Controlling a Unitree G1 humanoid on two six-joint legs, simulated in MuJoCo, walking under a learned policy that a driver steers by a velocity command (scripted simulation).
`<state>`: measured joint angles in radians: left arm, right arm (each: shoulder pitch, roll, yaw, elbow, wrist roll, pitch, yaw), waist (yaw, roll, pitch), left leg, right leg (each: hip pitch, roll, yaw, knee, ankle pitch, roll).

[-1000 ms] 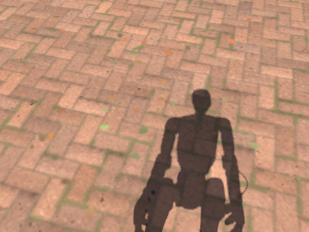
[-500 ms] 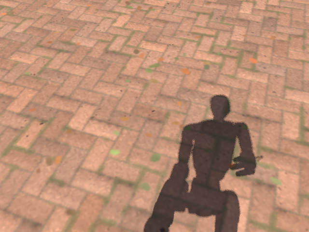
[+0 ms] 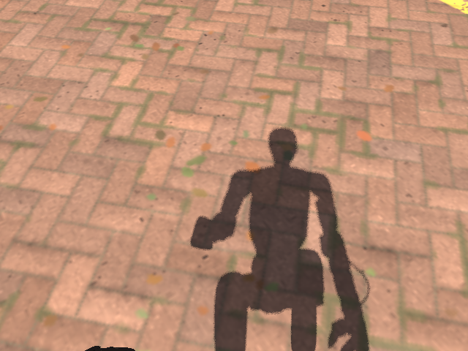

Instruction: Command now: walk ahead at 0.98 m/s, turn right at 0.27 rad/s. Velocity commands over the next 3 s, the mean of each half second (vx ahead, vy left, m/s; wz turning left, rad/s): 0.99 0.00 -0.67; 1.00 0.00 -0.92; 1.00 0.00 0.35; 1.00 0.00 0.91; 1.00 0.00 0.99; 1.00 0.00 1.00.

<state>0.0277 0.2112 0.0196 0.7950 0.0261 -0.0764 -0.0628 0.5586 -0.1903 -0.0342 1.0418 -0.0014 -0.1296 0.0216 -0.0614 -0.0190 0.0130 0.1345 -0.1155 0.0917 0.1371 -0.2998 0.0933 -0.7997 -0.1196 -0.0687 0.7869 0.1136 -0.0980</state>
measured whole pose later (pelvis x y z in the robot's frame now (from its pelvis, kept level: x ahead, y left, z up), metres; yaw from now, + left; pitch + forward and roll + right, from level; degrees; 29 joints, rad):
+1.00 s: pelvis +0.90 -0.22 -0.03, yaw -48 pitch +1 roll +2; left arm -0.09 0.29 0.01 0.61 0.04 -0.02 -0.09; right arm 0.54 -0.26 -0.03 0.94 -0.03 -0.10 -0.02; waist -0.08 -0.03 0.05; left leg 0.26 0.03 0.32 0.31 -0.45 -0.07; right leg -0.68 0.02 -0.15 0.73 -0.06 -0.20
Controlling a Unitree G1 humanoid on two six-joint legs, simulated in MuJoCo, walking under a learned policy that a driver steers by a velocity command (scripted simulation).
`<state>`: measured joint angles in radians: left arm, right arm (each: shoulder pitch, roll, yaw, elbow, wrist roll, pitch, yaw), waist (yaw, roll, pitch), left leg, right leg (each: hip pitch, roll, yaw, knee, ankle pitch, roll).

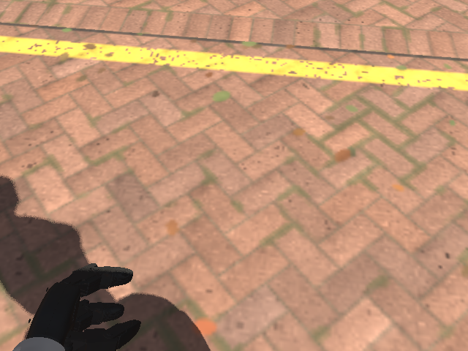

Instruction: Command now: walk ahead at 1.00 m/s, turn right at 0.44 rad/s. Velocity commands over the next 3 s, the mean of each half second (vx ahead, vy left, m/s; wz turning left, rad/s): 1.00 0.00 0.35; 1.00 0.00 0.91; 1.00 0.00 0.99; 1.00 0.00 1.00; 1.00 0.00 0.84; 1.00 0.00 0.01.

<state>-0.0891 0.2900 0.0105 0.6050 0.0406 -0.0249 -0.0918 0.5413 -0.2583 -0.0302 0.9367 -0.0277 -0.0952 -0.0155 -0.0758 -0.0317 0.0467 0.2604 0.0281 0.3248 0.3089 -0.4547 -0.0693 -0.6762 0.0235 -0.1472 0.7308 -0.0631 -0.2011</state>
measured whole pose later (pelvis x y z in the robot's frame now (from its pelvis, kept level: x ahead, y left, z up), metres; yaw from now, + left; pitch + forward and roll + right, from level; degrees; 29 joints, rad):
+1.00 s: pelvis +0.90 +0.16 +0.01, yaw +41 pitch +3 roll -1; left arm 0.09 0.29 0.00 0.62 0.06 -0.09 0.02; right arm 0.36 -0.38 -0.09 0.80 0.00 -0.05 0.01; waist -0.08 0.03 0.04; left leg -0.22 -0.12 -0.16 1.18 -0.41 0.13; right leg -0.48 -0.02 -0.01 0.63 -0.19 0.03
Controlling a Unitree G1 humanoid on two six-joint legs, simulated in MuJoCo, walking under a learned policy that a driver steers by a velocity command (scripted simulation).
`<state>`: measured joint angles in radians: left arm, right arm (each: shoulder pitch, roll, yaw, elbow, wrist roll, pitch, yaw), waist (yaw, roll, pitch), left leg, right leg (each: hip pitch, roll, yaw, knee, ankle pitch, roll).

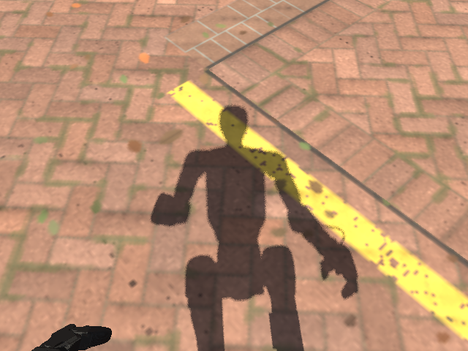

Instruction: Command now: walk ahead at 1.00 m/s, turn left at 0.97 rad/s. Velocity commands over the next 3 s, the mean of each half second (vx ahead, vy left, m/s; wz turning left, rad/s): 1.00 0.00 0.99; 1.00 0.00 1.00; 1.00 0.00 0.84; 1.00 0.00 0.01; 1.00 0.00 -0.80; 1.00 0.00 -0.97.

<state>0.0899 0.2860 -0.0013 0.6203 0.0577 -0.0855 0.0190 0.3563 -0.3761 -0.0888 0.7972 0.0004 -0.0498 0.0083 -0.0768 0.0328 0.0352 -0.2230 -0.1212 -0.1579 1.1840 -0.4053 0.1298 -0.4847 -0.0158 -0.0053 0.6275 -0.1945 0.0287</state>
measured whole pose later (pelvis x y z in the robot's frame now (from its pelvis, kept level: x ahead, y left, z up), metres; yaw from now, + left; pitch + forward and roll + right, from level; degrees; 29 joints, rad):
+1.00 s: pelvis +0.83 +0.26 +0.02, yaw +57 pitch +1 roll -3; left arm 0.39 0.33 0.06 0.79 0.03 -0.08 0.00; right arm 0.12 -0.39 -0.06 0.64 -0.03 0.00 0.06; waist 0.04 0.06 0.01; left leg -0.68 0.02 0.00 1.29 -0.24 0.10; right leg -0.12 -0.03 -0.15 0.42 -0.31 0.04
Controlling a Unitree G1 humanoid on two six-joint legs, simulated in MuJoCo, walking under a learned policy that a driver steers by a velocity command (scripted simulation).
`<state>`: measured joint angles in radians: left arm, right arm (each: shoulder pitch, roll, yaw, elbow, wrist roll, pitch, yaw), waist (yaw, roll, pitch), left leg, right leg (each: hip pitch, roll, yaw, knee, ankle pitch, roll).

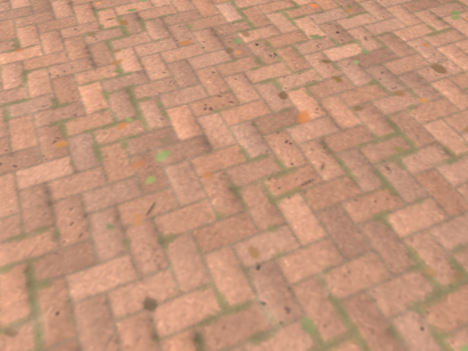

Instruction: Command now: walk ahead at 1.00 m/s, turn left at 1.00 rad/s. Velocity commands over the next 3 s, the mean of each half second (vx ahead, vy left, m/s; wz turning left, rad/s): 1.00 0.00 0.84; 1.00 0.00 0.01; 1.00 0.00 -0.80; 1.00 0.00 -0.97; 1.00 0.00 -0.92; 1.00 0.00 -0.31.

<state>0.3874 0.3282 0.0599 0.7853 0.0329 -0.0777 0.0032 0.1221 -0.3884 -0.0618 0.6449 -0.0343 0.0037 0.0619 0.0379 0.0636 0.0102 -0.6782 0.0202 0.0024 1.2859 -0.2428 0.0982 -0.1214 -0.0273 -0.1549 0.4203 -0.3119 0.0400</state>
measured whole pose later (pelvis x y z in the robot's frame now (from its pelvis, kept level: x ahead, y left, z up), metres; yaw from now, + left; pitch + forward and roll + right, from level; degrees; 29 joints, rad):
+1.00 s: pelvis +0.91 +0.23 +0.00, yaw +23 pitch +2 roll -2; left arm 0.58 0.27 0.06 0.92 -0.01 -0.09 -0.02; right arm -0.05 -0.25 0.04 0.62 -0.04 -0.08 0.06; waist 0.11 0.01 0.01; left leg -0.69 0.09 -0.04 0.66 0.02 0.02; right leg 0.09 0.06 0.05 0.19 -0.31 -0.04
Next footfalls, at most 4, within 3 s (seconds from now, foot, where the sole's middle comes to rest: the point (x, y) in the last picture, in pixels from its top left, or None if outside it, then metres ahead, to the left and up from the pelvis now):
0.24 left None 0.39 0.07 -0.77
0.66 right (229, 236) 0.86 0.09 -0.77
1.08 left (128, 175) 1.11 0.48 -0.77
1.52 right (174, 98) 1.56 0.36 -0.77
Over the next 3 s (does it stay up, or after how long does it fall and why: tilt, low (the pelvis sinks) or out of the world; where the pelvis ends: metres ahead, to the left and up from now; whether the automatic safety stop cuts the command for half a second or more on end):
stays up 2.45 -0.25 0.00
